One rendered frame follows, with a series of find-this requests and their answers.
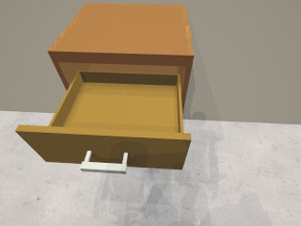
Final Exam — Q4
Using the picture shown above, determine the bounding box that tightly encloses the cabinet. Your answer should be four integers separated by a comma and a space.
47, 3, 195, 113

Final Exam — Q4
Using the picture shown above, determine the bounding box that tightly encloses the drawer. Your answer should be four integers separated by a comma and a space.
15, 70, 192, 170

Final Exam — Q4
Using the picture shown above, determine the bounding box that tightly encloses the handle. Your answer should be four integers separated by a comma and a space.
80, 151, 128, 174

